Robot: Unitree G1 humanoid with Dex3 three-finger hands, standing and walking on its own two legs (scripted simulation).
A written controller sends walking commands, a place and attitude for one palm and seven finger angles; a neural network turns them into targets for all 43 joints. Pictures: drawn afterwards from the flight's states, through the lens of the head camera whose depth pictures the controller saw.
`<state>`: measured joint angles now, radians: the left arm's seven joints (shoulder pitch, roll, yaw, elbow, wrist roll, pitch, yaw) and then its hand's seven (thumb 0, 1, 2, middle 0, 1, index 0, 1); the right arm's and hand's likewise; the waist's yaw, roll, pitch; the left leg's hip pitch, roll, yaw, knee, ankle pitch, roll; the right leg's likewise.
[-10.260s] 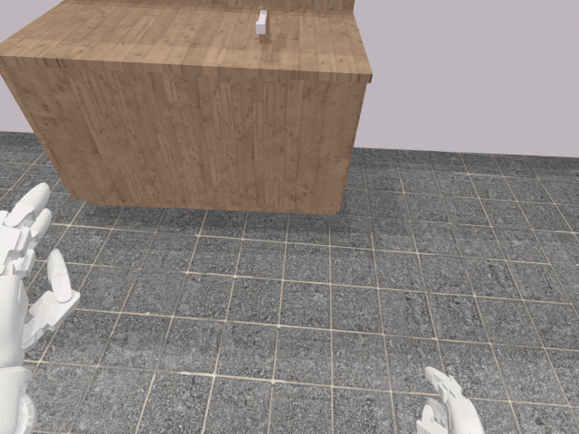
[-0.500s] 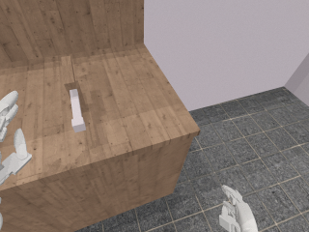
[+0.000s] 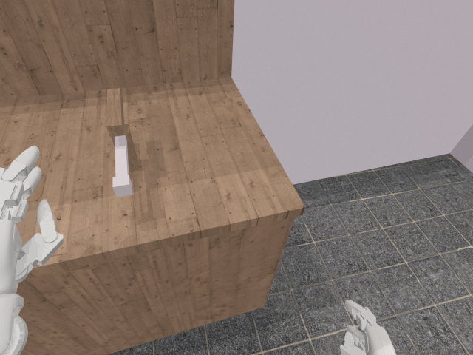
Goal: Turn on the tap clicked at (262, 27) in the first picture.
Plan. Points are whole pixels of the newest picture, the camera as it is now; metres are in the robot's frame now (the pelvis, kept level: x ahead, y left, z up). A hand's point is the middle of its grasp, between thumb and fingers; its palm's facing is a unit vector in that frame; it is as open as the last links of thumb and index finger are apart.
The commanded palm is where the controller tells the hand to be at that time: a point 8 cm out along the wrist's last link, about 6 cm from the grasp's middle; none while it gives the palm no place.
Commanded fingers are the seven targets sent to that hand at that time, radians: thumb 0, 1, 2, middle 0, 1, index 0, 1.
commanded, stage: shuffle to correct the standing spot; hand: left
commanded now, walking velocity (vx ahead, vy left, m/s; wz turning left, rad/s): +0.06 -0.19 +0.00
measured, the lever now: (122, 186) +0.37 +0.25 +0.08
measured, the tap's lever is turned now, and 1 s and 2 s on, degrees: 0 0 0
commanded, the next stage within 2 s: come to a stop and stand still in 0.44 s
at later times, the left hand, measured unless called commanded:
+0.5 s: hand (142, 199) +0.28 +0.17 +0.15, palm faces +0.32 -0.86 -0.41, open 7.5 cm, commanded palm +0.22 +0.21 +0.18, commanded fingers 0.00 0.90 0.90 -0.20 -0.30 -0.20 -0.30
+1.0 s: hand (164, 239) +0.22 +0.12 +0.16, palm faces +0.39 -0.81 -0.45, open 7.5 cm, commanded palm +0.18 +0.16 +0.18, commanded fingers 0.00 0.90 0.90 -0.20 -0.30 -0.20 -0.30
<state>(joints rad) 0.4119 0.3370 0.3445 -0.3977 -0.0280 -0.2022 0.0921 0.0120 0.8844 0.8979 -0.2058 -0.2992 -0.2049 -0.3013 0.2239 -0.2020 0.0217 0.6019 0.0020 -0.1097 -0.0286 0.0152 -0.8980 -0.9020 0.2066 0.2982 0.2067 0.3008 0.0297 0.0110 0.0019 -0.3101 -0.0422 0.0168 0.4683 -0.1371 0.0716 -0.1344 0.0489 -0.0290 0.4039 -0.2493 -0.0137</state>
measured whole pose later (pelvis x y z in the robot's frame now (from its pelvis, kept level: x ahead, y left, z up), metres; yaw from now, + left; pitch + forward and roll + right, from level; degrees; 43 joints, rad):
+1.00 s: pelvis +0.02 -0.12 +0.00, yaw +1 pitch -2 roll +3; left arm 0.48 0.33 0.34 -0.41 -0.05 -0.18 0.08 0.01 0.88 0.90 -0.21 -0.30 -0.21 -0.30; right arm 0.23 -0.21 -0.02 0.63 0.02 -0.03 -0.05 0.02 -0.90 -0.90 0.20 0.30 0.20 0.30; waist 0.01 0.03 0.05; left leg -0.44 -0.04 -0.01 1.03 -0.31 0.01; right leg -0.19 0.07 -0.07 0.51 -0.29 -0.10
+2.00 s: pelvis +0.03 -0.04 +0.00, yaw +1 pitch +3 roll -1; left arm 0.47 0.45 0.44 -0.51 -0.09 -0.27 0.08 0.01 0.89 0.90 -0.21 -0.30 -0.21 -0.30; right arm 0.14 -0.21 0.00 0.56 0.01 -0.09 0.02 0.01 -0.90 -0.90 0.21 0.30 0.21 0.30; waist 0.01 0.01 0.03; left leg -0.24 -0.11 0.01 0.46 -0.27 0.10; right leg -0.28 0.01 -0.02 0.49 -0.27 -0.01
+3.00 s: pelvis +0.01 -0.04 +0.00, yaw +3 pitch +0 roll -1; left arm 0.26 0.48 0.34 -0.36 -0.01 -0.18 0.05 0.01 0.88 0.90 -0.21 -0.30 -0.21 -0.30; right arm 0.21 -0.23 0.05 0.53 -0.01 -0.07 -0.06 0.01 -0.90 -0.90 0.20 0.30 0.20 0.30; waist 0.05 -0.01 0.04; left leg -0.22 -0.11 -0.01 0.47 -0.25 0.09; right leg -0.23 0.03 -0.01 0.48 -0.25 -0.03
